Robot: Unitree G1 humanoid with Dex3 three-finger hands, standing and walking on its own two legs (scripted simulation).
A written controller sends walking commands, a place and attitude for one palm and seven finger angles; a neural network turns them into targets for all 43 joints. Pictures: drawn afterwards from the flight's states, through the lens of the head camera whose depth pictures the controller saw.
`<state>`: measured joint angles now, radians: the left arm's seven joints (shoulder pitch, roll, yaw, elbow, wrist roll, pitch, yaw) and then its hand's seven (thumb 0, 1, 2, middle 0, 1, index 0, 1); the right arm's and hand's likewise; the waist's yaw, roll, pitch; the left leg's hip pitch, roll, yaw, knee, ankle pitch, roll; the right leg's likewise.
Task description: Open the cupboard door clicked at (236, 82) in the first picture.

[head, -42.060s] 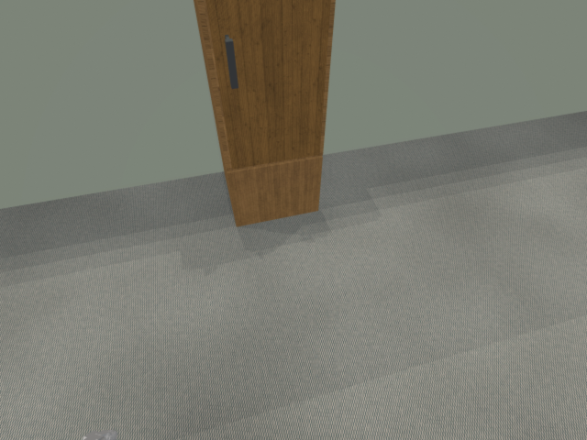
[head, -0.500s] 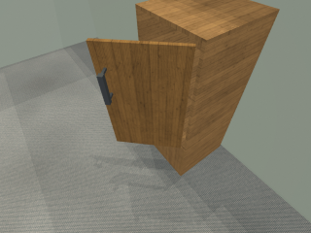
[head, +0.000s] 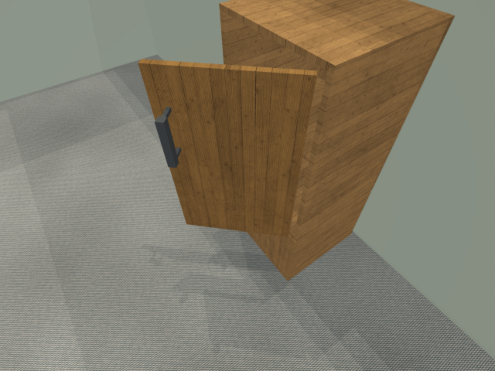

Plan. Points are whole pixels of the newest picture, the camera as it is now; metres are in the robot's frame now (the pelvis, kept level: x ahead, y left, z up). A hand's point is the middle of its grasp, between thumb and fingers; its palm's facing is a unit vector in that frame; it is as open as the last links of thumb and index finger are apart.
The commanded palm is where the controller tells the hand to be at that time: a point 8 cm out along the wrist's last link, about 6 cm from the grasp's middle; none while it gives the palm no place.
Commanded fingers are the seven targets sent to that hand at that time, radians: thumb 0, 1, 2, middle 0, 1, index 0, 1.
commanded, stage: look again from close up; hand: left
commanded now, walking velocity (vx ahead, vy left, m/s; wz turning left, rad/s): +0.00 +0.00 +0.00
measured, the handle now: (170, 138) +0.60 +0.23 +0.01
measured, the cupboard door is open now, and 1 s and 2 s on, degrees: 46 46 46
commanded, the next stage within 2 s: shuffle to correct the standing spot in 0.18 s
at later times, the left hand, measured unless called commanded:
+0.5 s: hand out of the picture -0.02 +0.17 -0.18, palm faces +0.06 -0.98 -0.18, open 7.3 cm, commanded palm none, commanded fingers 0.00 0.90 0.90 -0.20 -0.30 -0.20 -0.30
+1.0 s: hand out of the picture +0.09 +0.21 -0.18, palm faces -0.04 -0.97 -0.23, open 7.3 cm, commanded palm none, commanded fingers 0.00 0.90 0.90 -0.20 -0.30 -0.20 -0.30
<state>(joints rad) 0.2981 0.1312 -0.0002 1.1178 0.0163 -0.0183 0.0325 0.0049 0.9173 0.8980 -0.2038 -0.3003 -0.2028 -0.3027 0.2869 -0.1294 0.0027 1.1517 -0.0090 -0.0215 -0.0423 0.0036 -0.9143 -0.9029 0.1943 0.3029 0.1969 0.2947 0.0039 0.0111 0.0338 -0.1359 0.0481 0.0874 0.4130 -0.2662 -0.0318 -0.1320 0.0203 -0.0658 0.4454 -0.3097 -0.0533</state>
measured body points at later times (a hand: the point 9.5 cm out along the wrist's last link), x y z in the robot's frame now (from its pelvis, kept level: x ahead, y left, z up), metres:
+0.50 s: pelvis +0.00 +0.01 +0.00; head +0.01 +0.00 +0.45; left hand -0.02 +0.22 -0.16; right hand -0.01 -0.21 -0.17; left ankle -0.03 +0.14 -0.74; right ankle -0.04 -0.08 -0.74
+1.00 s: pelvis +0.03 +0.03 -0.01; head +0.06 +0.01 +0.44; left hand +0.09 +0.26 -0.16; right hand -0.02 -0.17 -0.18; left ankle -0.03 +0.14 -0.74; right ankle +0.03 -0.08 -0.74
